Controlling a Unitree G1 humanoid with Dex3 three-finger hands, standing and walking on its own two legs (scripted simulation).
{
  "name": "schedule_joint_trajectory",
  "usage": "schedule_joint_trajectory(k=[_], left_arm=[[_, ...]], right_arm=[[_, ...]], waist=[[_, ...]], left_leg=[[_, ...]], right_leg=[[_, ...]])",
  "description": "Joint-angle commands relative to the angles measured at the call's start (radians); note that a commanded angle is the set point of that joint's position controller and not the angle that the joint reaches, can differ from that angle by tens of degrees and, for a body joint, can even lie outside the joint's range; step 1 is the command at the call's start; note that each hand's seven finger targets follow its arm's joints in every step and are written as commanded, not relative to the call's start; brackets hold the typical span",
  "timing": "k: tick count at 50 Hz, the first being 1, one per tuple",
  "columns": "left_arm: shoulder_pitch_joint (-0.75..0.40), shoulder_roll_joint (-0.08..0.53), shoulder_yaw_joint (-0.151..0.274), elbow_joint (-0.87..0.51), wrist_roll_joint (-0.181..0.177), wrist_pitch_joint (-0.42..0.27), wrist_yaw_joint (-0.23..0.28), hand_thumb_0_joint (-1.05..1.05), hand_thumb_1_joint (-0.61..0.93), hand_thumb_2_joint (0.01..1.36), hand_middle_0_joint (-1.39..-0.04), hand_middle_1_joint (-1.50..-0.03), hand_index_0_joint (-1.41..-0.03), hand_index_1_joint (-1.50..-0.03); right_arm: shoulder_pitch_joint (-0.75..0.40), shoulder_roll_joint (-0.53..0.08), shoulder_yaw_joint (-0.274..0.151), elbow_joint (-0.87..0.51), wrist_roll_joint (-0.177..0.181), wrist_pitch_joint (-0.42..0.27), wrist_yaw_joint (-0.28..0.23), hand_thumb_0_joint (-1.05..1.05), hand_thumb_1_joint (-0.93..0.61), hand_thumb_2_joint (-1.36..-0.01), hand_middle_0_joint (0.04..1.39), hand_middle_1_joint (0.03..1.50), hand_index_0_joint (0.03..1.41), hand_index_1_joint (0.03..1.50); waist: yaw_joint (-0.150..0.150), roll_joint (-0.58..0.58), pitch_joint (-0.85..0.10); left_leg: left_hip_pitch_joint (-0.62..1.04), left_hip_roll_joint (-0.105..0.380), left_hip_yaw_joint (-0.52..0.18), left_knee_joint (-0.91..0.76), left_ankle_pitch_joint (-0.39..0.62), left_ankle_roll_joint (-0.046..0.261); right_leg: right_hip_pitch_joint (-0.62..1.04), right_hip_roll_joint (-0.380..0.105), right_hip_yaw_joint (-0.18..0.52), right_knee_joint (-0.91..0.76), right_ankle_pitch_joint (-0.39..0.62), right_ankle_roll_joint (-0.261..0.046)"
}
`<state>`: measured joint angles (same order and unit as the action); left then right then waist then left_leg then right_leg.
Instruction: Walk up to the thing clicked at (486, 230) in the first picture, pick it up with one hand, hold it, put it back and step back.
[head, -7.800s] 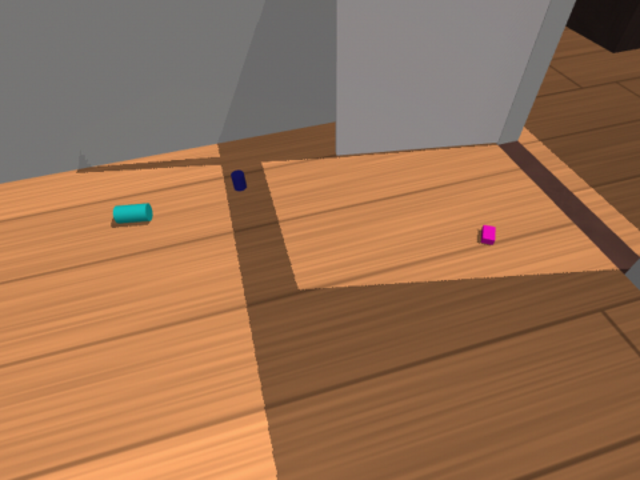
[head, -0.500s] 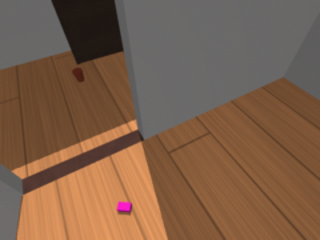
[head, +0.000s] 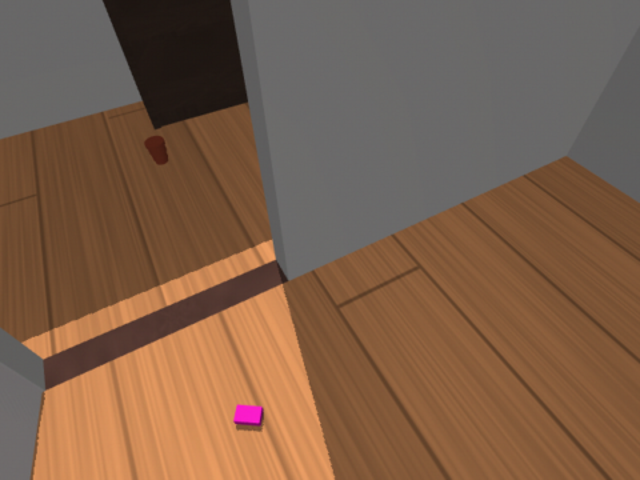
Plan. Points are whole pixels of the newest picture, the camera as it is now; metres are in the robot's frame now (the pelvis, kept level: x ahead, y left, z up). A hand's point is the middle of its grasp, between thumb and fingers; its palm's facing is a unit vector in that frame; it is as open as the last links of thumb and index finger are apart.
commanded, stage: stand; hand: left
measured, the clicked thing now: (248, 415) +0.43 +0.24 -0.77
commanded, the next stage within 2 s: none
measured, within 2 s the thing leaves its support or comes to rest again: neither
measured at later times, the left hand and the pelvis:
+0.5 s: hand out of the picture +0.06 +0.25 -0.16, palm faces -0.04 -0.94 -0.34, open 7.3 cm; pelvis +0.00 +0.00 +0.00, yaw +0 degrees
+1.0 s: hand out of the picture +0.07 +0.25 -0.16, palm faces -0.05 -0.94 -0.34, open 7.3 cm; pelvis +0.00 +0.00 +0.00, yaw +0 degrees
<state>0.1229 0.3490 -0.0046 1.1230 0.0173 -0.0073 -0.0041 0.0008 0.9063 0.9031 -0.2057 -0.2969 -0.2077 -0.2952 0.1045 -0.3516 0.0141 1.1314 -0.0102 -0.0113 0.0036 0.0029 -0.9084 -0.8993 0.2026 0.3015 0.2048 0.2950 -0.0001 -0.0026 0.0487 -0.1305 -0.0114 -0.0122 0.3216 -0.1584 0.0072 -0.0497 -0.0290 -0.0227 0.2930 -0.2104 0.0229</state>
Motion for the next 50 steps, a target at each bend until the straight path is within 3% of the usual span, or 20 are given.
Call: schedule_joint_trajectory(k=[1, 15, 19, 32, 42, 50], left_arm=[[-0.015, 0.213, 0.044, -0.046, -0.005, -0.019, 0.015, 0.000, 0.900, 0.900, -0.200, -0.300, -0.200, -0.300], [-0.014, 0.216, 0.045, -0.053, -0.004, -0.020, 0.015, 0.000, 0.900, 0.900, -0.200, -0.300, -0.200, -0.300], [-0.017, 0.218, 0.046, -0.053, -0.004, -0.019, 0.016, 0.000, 0.900, 0.900, -0.200, -0.300, -0.200, -0.300], [-0.013, 0.213, 0.043, -0.057, -0.006, -0.022, 0.018, 0.000, 0.900, 0.900, -0.200, -0.300, -0.200, -0.300], [-0.019, 0.214, 0.045, -0.056, -0.005, -0.021, 0.017, 0.000, 0.900, 0.900, -0.200, -0.300, -0.200, -0.300], [-0.015, 0.210, 0.043, -0.062, -0.005, -0.022, 0.016, 0.000, 0.900, 0.900, -0.200, -0.300, -0.200, -0.300]], right_arm=[[-0.039, -0.218, -0.046, -0.055, 0.003, -0.021, -0.014, 0.000, -0.900, -0.900, 0.200, 0.300, 0.200, 0.300], [-0.036, -0.217, -0.046, -0.061, 0.003, -0.021, -0.014, 0.000, -0.900, -0.900, 0.200, 0.300, 0.200, 0.300], [-0.035, -0.218, -0.047, -0.058, 0.003, -0.020, -0.014, 0.000, -0.900, -0.900, 0.200, 0.300, 0.200, 0.300], [-0.036, -0.222, -0.048, -0.059, 0.004, -0.021, -0.016, 0.000, -0.900, -0.900, 0.200, 0.300, 0.200, 0.300], [-0.037, -0.219, -0.048, -0.061, 0.003, -0.018, -0.013, 0.000, -0.900, -0.900, 0.200, 0.300, 0.200, 0.300], [-0.031, -0.216, -0.048, -0.061, 0.004, -0.024, -0.014, 0.000, -0.900, -0.900, 0.200, 0.300, 0.200, 0.300]], waist=[[0.005, 0.005, -0.062], [0.002, 0.001, -0.067], [0.002, 0.002, -0.057], [0.002, 0.004, -0.083], [0.001, 0.005, -0.042], [0.000, 0.008, -0.075]], left_leg=[[0.029, 0.136, -0.108, -0.043, 0.173, 0.016], [0.043, 0.137, -0.106, -0.038, 0.182, 0.018], [0.033, 0.135, -0.108, -0.040, 0.145, 0.017], [0.052, 0.139, -0.104, -0.018, 0.236, 0.017], [0.022, 0.136, -0.108, -0.043, 0.141, 0.018], [0.039, 0.138, -0.104, -0.030, 0.212, 0.017]], right_leg=[[-0.021, -0.114, 0.082, -0.044, 0.132, -0.036], [-0.034, -0.112, 0.082, -0.038, 0.136, -0.036], [-0.033, -0.112, 0.086, -0.043, 0.109, -0.037], [-0.013, -0.115, 0.081, -0.032, 0.193, -0.036], [-0.036, -0.111, 0.087, -0.053, 0.099, -0.036], [-0.016, -0.115, 0.086, -0.040, 0.168, -0.036]])
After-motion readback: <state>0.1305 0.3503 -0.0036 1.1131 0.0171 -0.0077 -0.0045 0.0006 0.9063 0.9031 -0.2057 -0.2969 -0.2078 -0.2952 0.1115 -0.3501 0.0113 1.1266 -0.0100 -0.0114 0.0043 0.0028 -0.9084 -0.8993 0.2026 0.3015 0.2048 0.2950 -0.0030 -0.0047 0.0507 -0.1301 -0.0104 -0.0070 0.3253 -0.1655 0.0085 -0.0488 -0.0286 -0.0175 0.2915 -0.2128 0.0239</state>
